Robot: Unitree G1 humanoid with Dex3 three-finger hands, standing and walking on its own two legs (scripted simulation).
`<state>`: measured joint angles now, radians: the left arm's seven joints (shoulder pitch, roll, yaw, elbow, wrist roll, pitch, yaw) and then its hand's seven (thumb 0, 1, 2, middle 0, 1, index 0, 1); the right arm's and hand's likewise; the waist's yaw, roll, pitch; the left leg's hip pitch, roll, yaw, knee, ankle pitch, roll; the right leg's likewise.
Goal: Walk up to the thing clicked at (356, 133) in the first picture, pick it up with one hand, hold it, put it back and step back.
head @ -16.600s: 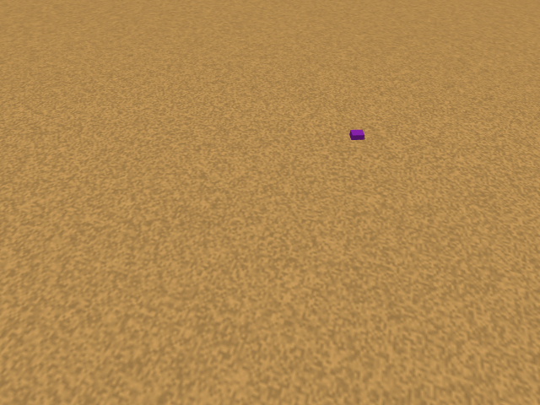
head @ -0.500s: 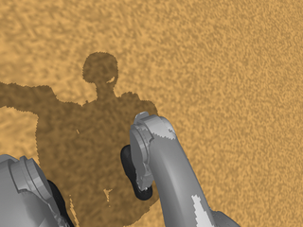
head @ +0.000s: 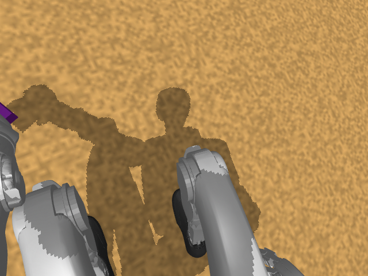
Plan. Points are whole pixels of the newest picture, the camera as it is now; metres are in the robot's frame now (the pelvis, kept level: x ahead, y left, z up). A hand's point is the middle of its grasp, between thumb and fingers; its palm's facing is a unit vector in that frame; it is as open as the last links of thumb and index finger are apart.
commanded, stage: lift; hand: left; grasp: from above
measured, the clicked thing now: out of the picture +0.47 +0.32 -0.21
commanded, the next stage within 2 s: hold in 1.64 s
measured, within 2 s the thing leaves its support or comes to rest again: neither
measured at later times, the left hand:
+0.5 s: hand out of the picture +0.42 +0.31 -0.05, palm faces -0.30 -0.27 -0.92, open 8.2 cm
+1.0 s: hand out of the picture +0.35 +0.29 +0.16, palm faces -0.29 -0.30 -0.91, open 8.2 cm
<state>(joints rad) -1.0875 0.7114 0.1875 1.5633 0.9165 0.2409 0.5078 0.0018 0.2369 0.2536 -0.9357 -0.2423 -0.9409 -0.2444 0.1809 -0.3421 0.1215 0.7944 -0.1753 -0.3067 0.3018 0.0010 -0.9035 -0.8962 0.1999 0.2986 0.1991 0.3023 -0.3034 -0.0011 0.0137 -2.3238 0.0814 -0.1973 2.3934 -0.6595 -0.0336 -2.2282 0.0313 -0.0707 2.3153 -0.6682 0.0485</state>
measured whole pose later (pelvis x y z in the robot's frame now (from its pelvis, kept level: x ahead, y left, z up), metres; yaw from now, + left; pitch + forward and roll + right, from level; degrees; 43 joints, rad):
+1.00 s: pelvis +0.02 -0.01 +0.25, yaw +8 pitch +26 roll -3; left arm -0.53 0.35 -0.11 0.85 0.76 0.52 0.24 0.00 0.27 0.24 -0.90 -0.27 -0.90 -0.28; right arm 0.14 -0.25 0.00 0.79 0.04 -0.11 -0.03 0.01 -0.90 -0.90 0.20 0.30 0.20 0.30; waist -0.09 0.06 -0.21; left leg -1.48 0.09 -0.05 1.58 -0.57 -0.04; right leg -1.43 -0.01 -0.03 1.56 -0.60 0.01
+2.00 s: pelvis +0.09 +0.00 +0.42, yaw +9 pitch +7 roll +0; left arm -0.45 0.22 -0.21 0.93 0.77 0.51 0.23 0.00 0.28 0.31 -0.81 -0.37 -0.82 -0.37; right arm 0.24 -0.26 -0.01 0.80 0.04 -0.09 -0.01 0.01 -0.89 -0.89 0.20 0.30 0.20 0.30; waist -0.03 0.04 -0.09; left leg -0.48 0.05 0.03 0.67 -0.31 -0.03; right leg -0.46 -0.04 -0.01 0.69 -0.36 0.02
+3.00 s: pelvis +0.09 +0.01 +0.43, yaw +9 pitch +2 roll +0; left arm -0.36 0.24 -0.27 0.72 0.78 0.64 0.10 0.00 0.30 0.28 -0.81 -0.36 -0.81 -0.36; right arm 0.18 -0.26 0.02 0.76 0.06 -0.08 0.03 0.01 -0.90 -0.89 0.20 0.30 0.20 0.30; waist 0.01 0.05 -0.05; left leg -0.31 0.05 0.04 0.53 -0.26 -0.03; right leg -0.30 -0.04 -0.01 0.56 -0.30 0.02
